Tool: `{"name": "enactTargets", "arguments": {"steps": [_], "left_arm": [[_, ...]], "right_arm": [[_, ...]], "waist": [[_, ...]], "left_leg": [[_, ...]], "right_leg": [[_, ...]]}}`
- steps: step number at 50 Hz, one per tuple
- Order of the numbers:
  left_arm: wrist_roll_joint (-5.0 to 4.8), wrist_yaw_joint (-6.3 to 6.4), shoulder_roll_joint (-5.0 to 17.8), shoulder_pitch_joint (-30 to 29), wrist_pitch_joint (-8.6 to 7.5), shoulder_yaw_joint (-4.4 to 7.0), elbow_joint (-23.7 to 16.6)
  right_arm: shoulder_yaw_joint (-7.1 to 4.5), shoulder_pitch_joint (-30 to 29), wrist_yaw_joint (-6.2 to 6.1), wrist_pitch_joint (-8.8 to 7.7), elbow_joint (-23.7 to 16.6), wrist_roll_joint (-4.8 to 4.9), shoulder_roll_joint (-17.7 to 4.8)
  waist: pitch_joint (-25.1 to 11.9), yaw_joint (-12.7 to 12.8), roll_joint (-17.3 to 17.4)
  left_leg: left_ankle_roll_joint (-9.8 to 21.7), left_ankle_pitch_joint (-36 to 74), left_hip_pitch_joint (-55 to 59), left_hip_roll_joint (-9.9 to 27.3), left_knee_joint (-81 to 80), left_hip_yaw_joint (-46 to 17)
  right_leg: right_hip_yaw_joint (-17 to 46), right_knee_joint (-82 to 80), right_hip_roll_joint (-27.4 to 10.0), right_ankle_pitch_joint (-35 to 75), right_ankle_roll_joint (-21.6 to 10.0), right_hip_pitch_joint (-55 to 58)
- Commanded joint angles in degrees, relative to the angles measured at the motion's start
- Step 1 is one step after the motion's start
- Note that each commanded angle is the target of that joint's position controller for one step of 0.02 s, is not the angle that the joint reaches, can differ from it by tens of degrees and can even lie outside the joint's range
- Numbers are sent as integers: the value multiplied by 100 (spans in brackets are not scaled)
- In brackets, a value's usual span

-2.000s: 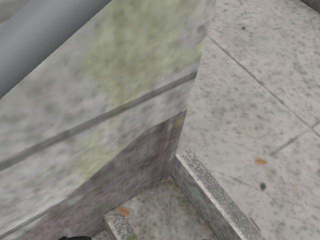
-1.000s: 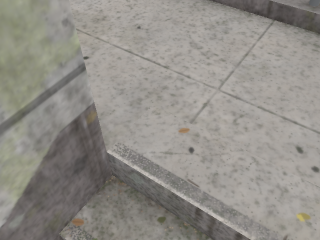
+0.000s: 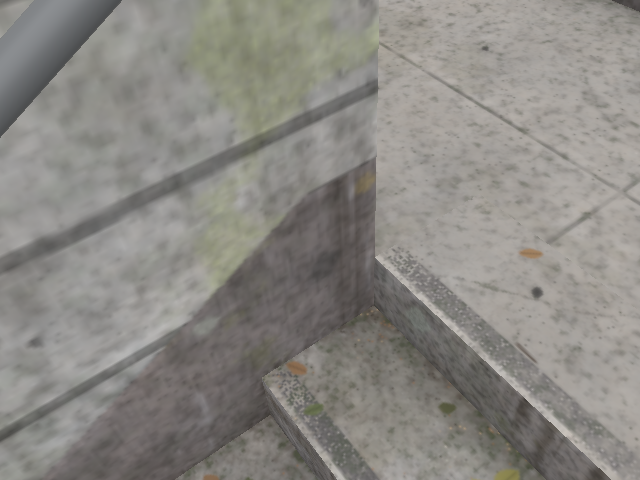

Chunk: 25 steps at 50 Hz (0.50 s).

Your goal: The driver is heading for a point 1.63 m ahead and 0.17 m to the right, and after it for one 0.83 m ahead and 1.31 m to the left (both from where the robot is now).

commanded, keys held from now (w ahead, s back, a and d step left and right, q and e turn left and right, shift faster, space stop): w+e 0.52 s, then w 0.02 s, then w+q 0.46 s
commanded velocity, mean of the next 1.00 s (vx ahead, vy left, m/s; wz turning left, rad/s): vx -0.03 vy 0.02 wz -0.23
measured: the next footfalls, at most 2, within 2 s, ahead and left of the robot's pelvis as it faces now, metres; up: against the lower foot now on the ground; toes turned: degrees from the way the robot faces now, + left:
left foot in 0.32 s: +0.15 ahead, +0.09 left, +0.00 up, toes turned -13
right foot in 0.70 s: +0.00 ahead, -0.09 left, +0.00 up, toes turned -19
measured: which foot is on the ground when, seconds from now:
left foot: up 0.00-0.30, down 0.32-1.00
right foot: down 0.00-0.32, up 0.34-0.68, down 0.70-0.94, up 0.96-1.00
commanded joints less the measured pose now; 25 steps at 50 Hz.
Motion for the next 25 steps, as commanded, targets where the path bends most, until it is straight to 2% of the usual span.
{"name": "enactTargets", "arguments": {"steps": [1,2,4,5,6,7,8,10,11,12,13,14,15,16,17,18,19,20,21,22,23,24,25], "left_arm": [[1,78,894,-430,-130,268,-398],[1,90,869,-382,-112,273,-370],[121,37,910,-332,-33,328,-500],[193,106,952,-300,-69,339,-591],[215,114,963,-114,-134,369,-566],[260,158,1019,46,-152,400,-547],[235,170,1007,93,-148,429,-574],[211,192,1068,-77,-83,498,-685],[207,203,982,-206,-11,485,-731],[139,208,1167,-242,9,511,-702],[133,174,1225,-551,40,519,-862],[140,185,1179,-745,19,509,-865],[43,138,1055,-799,-55,427,-869],[-62,90,582,-696,-107,295,-873],[-237,78,229,-460,-129,193,-961],[-84,109,730,-287,-147,300,-784],[60,94,912,-261,-173,326,-753],[105,88,901,-348,-135,327,-754],[146,94,898,-334,-121,322,-798],[88,49,915,-346,-121,314,-786],[90,11,879,-355,-125,303,-798],[130,-16,859,-460,-100,289,-815],[143,-1,727,-598,-85,239,-948]], "right_arm": [[-194,-92,39,-74,-560,-53,-663],[-169,-101,48,-70,-565,-63,-605],[-104,-179,175,-171,-596,-67,-538],[-121,-386,159,-188,-659,-131,-551],[-69,-500,181,-211,-736,-133,-462],[-29,-593,186,-234,-793,-131,-362],[-9,-631,199,-263,-827,-116,-348],[26,-588,186,-255,-896,-35,-344],[49,-546,147,-246,-900,-11,-276],[67,-483,105,-212,-991,76,-322],[53,-416,43,-187,-1007,135,-317],[62,-270,73,-204,-930,133,-311],[27,14,-5,-221,-897,215,-370],[-48,226,-57,-208,-862,111,-617],[-145,-13,-125,-107,-970,-64,-1075],[-204,56,-185,-38,-857,-158,-975],[-112,-25,-141,-60,-866,-177,-678],[-62,-292,-112,-88,-914,-139,-481],[-101,-480,-128,-129,-973,-144,-504],[-108,-593,-118,-197,-1010,-120,-483],[-137,-562,-94,-253,-979,-136,-478],[-126,-464,-62,-331,-943,-107,-444],[-160,-317,-73,-332,-830,-179,-484]], "waist": [[455,-178,-897],[310,-149,-771],[-57,85,-655],[23,173,-589],[-70,287,-575],[-216,356,-709],[-296,423,-779],[-380,330,-891],[-322,245,-935],[-316,104,-892],[-324,18,-825],[-349,-121,-799],[-425,-343,-984],[-734,-354,-365],[-996,-310,1026],[-964,-328,634],[-802,-209,368],[-514,-143,156],[-393,-32,141],[-336,-85,152],[-382,-146,157],[-377,-236,124],[-375,-272,147]], "left_leg": [[-152,-267,-1423,128,1323,-283],[-183,-266,-1513,163,1249,-275],[-219,-228,-1622,127,1283,-129],[-302,-120,-1841,111,1188,-182],[-344,-121,-1888,152,1063,-169],[-322,-176,-1870,141,836,-90],[-325,-185,-1736,106,795,-49],[-309,-182,-1271,30,521,-71],[-315,-155,-928,-20,295,23],[-299,-35,-541,-57,-101,38],[-302,-56,-206,-85,-510,117],[-304,533,439,-115,-1130,143],[-230,720,1411,214,-1734,-169],[-251,290,2259,1070,-2285,-891],[236,-82,2640,2333,-2568,-2386],[773,313,1922,2536,-2639,-2478],[959,464,1504,2427,-2471,-2251],[951,586,1187,2152,-2419,-1757],[872,684,1076,1933,-2354,-1449],[894,838,1100,1758,-2330,-1163],[949,1108,1174,1714,-2226,-977],[1040,1329,1261,1651,-2118,-848],[1079,1278,1395,1693,-2076,-790]], "right_leg": [[2344,-1546,-1375,-636,-1034,219],[2284,-1407,-1273,-241,-993,495],[2228,-1139,-1212,142,-955,852],[2455,-970,-1349,930,-878,1035],[2414,-808,-1355,1476,-828,1265],[2356,-674,-1322,1836,-763,1412],[2330,-556,-1261,1967,-729,1359],[2377,-390,-1110,2017,-651,941],[2323,-334,-991,1882,-586,509],[2513,-358,-1000,1865,-521,204],[2510,-274,-922,1380,-454,25],[2434,-185,-775,959,-303,-375],[2543,-106,-754,632,-127,-902],[2046,647,-354,-682,93,-1409],[854,1924,402,-1949,312,-2167],[422,3376,227,-1965,471,-1809],[473,3953,36,-1733,604,-1693],[484,4364,-64,-1470,722,-1723],[404,4678,-134,-1252,837,-1757],[302,4797,-147,-1053,900,-1872],[256,4872,-150,-885,930,-1911],[214,4834,-183,-731,926,-1996],[208,4537,-233,-881,930,-2106]]}}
